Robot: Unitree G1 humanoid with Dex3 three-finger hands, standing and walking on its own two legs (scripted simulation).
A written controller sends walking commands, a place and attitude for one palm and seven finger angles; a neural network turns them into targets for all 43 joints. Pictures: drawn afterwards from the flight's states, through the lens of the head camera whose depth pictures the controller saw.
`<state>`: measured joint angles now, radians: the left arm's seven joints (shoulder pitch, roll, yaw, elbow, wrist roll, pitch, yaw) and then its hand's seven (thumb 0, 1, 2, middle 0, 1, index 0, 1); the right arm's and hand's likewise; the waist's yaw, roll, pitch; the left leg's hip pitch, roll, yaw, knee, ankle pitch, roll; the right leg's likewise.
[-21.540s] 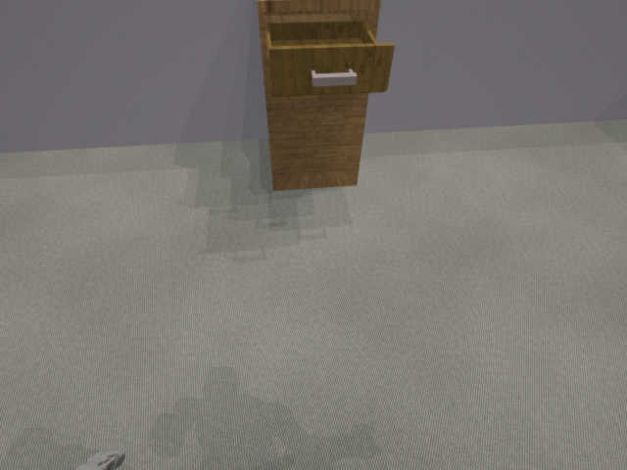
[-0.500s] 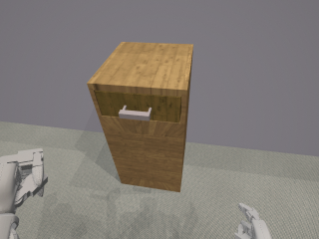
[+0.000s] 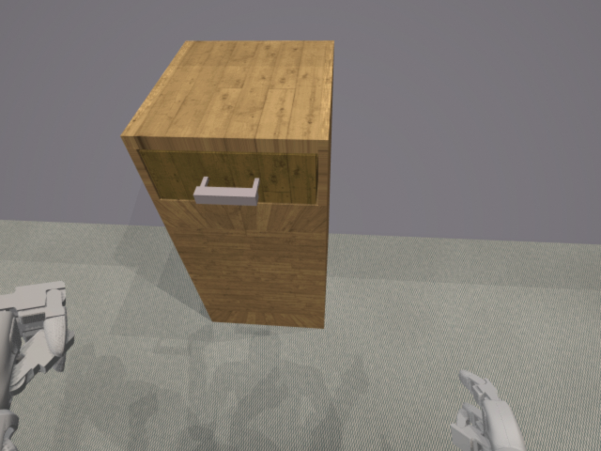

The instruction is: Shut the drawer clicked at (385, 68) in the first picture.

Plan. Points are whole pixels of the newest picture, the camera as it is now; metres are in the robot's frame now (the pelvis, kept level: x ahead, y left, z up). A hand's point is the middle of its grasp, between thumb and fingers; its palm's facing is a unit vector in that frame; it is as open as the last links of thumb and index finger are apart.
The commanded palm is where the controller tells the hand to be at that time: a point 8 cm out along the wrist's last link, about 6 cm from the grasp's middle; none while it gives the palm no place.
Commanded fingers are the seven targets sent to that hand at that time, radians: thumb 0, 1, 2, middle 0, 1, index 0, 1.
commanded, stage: step back with the hand held close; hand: left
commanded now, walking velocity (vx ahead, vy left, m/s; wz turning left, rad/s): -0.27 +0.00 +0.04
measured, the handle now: (228, 188) +0.62 +0.20 -0.05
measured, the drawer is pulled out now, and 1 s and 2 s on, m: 0.00 0.00 0.00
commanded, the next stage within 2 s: stop stepping back and stand still in 1.04 s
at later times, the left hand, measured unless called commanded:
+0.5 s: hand out of the picture +0.11 +0.27 +0.14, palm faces +0.37 -0.80 -0.47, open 3.2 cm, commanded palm +0.05 +0.30 +0.17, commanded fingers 0.00 0.90 0.90 -1.40 -1.60 -1.40 -1.60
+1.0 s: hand out of the picture +0.02 +0.27 +0.15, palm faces +0.42 -0.80 -0.43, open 3.2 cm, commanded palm -0.06 +0.31 +0.17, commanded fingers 0.00 0.90 0.90 -1.40 -1.60 -1.40 -1.60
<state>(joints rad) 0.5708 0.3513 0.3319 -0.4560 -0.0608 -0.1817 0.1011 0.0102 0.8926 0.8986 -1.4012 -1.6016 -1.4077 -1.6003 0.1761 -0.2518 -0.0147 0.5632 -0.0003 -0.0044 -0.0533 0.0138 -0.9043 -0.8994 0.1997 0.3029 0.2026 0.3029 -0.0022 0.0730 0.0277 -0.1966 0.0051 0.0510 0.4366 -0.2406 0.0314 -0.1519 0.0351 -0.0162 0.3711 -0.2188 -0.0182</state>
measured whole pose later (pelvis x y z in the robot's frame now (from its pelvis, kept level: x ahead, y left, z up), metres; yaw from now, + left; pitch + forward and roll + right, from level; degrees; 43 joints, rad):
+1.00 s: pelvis -0.16 +0.02 -0.02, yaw +6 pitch +1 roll +0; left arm 0.58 0.41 0.39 -0.62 -0.02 -0.28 0.15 0.01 0.89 0.90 -1.41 -1.60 -1.41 -1.60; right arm 0.19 -0.21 -0.03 0.58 -0.01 -0.04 -0.07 0.01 -0.90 -0.90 0.20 0.30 0.20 0.30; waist -0.04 -0.07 0.03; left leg -0.38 -0.02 0.00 0.63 -0.24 0.02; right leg -0.50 0.02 0.08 0.64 -0.19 0.02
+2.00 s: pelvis -0.27 +0.00 -0.01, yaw +0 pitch +0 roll -1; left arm 0.47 0.36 0.24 -0.25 0.01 -0.17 0.08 0.00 0.89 0.90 -1.40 -1.60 -1.41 -1.60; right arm 0.18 -0.23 0.00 0.71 0.00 -0.11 -0.01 0.01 -0.90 -0.90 0.20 0.30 0.20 0.30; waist 0.02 0.02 -0.01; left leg -0.32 -0.01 0.00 0.54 -0.23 0.02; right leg -0.24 -0.02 -0.04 0.54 -0.29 0.01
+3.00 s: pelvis -0.27 -0.01 +0.00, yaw +0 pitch -2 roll +0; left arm 0.28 0.13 0.01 1.13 0.01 0.00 0.04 0.01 0.92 0.90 -0.20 -0.31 -0.21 -0.30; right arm 0.31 -0.12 -0.02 1.13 -0.02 0.01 -0.03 0.00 -0.91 -0.90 0.20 0.30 0.20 0.30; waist -0.02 0.00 0.04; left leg -0.23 -0.01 -0.01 0.45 -0.19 0.01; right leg -0.16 -0.01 -0.04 0.45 -0.26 -0.01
